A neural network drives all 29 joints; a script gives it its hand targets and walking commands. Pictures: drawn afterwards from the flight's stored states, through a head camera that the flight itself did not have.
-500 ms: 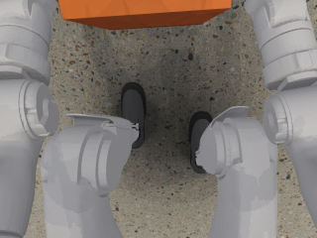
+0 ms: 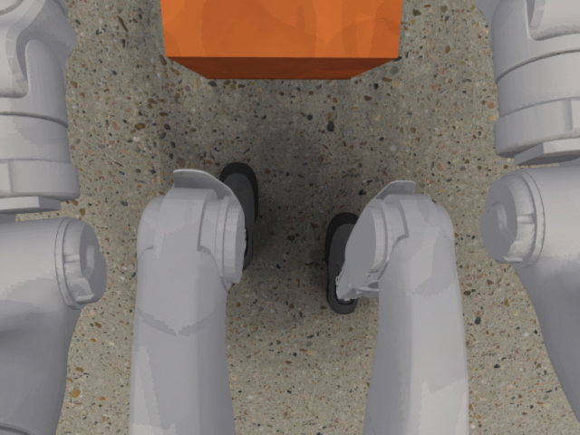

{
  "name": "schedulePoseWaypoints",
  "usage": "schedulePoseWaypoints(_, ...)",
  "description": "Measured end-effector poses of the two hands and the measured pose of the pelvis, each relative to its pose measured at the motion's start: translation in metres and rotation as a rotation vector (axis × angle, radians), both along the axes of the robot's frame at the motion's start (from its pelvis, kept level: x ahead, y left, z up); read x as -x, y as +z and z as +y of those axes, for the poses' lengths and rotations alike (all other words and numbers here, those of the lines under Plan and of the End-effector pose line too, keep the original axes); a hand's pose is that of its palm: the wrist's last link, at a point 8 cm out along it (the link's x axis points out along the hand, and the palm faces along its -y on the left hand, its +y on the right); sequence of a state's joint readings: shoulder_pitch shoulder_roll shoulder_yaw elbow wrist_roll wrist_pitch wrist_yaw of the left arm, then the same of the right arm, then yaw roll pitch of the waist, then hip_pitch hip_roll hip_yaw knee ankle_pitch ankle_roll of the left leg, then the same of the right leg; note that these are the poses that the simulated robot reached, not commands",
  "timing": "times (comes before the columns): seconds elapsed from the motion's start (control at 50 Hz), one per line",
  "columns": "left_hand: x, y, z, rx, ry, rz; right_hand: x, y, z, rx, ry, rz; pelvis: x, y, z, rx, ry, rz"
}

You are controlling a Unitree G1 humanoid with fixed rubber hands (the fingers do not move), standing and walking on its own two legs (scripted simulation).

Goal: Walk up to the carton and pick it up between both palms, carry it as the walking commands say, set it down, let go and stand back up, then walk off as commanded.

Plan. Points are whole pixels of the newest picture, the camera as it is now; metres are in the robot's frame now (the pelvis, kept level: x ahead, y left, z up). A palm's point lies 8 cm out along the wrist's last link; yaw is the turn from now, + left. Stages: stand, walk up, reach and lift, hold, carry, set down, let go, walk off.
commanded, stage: set down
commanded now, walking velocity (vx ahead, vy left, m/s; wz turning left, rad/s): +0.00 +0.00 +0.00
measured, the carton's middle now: (279, 2) +0.54 +0.06 -0.29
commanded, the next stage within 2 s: let go in 0.88 s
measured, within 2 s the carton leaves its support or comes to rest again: neither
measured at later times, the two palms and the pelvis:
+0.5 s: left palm out of the picture +0.52 +0.27 +0.03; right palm out of the picture +0.58 -0.13 +0.02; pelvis +0.01 +0.00 +0.13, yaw +1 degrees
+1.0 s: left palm out of the picture +0.49 +0.28 +0.11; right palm out of the picture +0.55 -0.15 +0.10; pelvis +0.02 +0.00 +0.22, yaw +2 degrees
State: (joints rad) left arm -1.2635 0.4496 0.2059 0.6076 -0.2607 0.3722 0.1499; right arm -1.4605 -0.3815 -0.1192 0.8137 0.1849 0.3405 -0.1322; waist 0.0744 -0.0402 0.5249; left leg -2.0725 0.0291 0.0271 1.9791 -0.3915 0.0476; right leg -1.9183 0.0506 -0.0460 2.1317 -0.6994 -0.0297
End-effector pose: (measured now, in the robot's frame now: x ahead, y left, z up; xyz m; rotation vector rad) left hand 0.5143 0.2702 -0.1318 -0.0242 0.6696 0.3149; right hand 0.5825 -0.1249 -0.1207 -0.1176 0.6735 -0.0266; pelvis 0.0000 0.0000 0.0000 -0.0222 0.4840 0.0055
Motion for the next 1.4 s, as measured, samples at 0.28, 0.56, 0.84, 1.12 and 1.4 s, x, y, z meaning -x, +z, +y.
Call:
schedulePoseWaypoints(0.28, -0.008, 0.095, -0.004, -0.006, -0.028, -0.007, 0.004, 0.077, -0.005, -0.039, 0.01, 0.023, -0.005, 0.072, -0.002, 0.005, 0.01, -0.022)
schedulePoseWaypoints(0.56, -0.003, 0.177, 0.001, -0.003, -0.037, -0.005, 0.005, 0.16, -0.007, -0.04, 0.019, 0.022, -0.012, 0.147, -0.003, 0.01, 0.023, -0.05)
schedulePoseWaypoints(0.84, 0.001, 0.238, 0.01, 0.002, -0.025, 0.001, 0.002, 0.233, -0.003, -0.073, 0.048, -0.021, -0.013, 0.204, -0.001, 0.018, 0.034, -0.086)
schedulePoseWaypoints(1.12, 0.076, 0.256, 0.013, -0.018, -0.127, 0.093, 0.09, 0.224, -0.044, 0.079, 0.058, 0.135, -0.032, 0.237, -0.001, 0.016, 0.044, -0.15)
schedulePoseWaypoints(1.4, 0.204, 0.338, 0.01, 0.043, -0.103, 0.115, 0.199, 0.324, -0.073, 0.085, 0.07, 0.131, -0.049, 0.28, -0.002, 0.007, 0.061, -0.346)
